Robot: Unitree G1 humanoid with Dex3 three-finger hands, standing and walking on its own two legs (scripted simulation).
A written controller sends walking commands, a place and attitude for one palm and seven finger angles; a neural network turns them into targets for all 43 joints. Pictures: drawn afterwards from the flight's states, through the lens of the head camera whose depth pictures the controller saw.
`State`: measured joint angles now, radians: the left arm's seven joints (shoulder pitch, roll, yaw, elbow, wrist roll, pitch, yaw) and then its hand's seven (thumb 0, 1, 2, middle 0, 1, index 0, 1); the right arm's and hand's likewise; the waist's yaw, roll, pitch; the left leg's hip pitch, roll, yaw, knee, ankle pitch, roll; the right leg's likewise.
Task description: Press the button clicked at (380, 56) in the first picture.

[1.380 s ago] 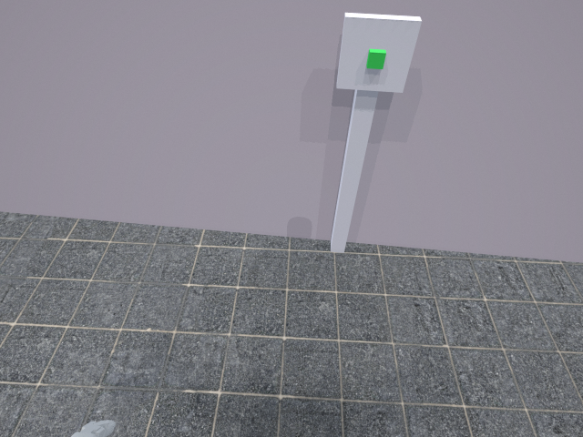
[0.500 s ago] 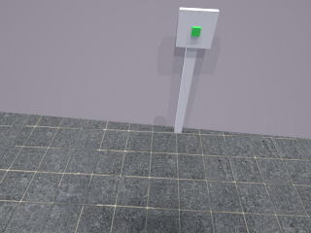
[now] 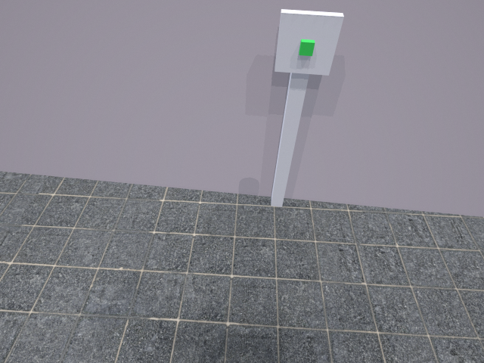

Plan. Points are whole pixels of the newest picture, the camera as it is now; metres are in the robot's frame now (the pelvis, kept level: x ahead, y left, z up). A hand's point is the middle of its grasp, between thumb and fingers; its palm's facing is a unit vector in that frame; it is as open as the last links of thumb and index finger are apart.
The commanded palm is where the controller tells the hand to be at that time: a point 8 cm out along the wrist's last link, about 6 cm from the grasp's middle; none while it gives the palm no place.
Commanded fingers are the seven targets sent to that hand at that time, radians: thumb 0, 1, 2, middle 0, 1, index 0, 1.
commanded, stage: look at it before walking up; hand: left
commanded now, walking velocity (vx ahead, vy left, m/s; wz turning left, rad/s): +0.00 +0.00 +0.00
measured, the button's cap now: (306, 47) +0.97 -0.14 +0.09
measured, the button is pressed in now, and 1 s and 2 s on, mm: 0 0 0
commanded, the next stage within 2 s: walk to a spot facing it in 0.16 s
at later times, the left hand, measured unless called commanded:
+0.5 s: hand out of the picture +0.07 +0.22 -0.17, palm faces -0.07 -0.95 -0.31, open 7.4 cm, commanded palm none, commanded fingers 0.00 0.90 0.90 -0.20 -0.30 -0.20 -0.30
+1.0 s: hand out of the picture +0.06 +0.19 -0.18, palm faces -0.23 -0.95 -0.23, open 7.4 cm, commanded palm none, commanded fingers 0.00 0.90 0.90 -0.20 -0.30 -0.20 -0.30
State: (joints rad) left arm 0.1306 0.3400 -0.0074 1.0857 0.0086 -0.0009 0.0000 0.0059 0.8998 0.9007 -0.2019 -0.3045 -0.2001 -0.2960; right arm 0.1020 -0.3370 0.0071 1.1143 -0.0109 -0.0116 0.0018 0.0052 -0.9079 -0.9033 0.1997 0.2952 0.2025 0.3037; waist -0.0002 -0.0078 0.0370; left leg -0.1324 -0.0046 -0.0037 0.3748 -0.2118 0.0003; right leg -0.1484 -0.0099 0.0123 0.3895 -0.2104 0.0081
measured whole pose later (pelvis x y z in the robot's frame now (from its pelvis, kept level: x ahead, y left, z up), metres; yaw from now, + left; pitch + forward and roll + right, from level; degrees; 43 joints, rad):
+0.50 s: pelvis +0.00 -0.01 -0.01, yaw -5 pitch -1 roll +1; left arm 0.18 0.30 0.02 1.02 0.01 0.05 0.00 0.01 0.90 0.90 -0.20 -0.30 -0.20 -0.30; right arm 0.11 -0.28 -0.01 1.03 -0.02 0.01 -0.02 0.00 -0.91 -0.90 0.20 0.29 0.20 0.30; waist 0.02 -0.01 0.05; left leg -0.18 0.02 0.07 0.48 -0.28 -0.01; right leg -0.25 0.02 0.09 0.54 -0.26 0.00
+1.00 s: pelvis -0.04 +0.01 -0.01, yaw -18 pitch +1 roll +1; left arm 0.26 0.22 0.06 0.91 0.02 0.06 0.00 0.01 0.90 0.90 -0.20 -0.30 -0.20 -0.30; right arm 0.13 -0.23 -0.05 0.93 0.00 0.03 -0.03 0.01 -0.91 -0.90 0.20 0.29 0.20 0.30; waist 0.04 -0.03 0.04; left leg -0.32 0.01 -0.02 0.72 -0.42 -0.03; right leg -0.36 0.11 0.19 0.46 -0.12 -0.02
